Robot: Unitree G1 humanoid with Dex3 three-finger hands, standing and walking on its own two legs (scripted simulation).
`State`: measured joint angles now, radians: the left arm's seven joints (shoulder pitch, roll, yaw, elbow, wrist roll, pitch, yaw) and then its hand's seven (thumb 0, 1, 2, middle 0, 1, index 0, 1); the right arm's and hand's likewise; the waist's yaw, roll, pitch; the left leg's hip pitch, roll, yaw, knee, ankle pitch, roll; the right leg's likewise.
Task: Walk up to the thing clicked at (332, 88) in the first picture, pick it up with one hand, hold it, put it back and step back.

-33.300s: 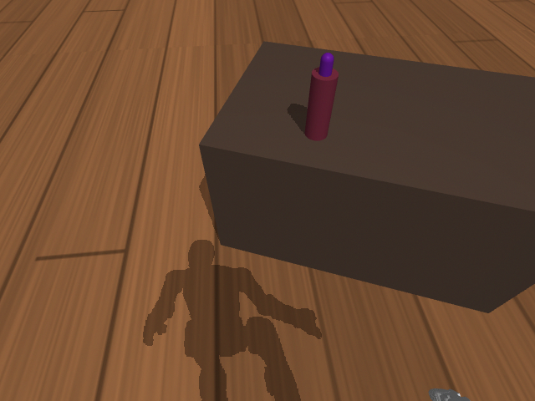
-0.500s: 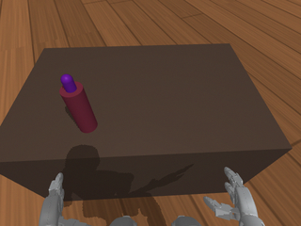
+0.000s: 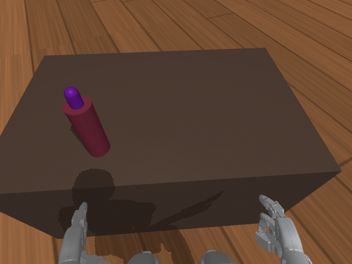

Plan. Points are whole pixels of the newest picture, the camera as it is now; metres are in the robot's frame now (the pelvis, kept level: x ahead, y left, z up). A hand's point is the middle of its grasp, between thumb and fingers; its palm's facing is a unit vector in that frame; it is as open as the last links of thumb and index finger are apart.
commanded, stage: home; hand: left
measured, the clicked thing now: (86, 123) +0.47 +0.26 +0.01
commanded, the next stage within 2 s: stand in 1.94 s
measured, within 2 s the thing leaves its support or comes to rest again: neither
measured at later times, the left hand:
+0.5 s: hand (103, 243) +0.17 +0.17 -0.05, palm faces +0.11 -0.97 -0.22, open 17.5 cm
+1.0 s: hand (102, 243) +0.17 +0.18 -0.05, palm faces +0.11 -0.97 -0.22, open 17.5 cm
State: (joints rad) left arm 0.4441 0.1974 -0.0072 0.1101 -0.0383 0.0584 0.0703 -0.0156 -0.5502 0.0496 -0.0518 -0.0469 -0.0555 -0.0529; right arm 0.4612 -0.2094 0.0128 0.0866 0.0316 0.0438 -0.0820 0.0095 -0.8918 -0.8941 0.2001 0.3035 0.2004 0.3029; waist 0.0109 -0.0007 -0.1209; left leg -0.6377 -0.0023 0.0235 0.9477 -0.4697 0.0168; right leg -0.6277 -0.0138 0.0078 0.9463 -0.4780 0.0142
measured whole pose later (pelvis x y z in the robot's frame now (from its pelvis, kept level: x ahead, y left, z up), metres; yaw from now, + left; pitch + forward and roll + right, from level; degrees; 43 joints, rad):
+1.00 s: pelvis +0.00 +0.00 -0.01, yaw +0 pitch +10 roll +0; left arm 0.48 0.20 -0.01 0.04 -0.04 0.09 0.08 -0.02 -0.56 0.04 -0.05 -0.05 -0.05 -0.05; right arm 0.49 -0.21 0.01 0.03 0.03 0.07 -0.10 0.01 -0.90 -0.90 0.20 0.30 0.20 0.30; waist 0.01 0.00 -0.14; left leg -0.68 0.00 0.02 0.99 -0.49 0.02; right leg -0.67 -0.01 0.00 0.99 -0.50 0.01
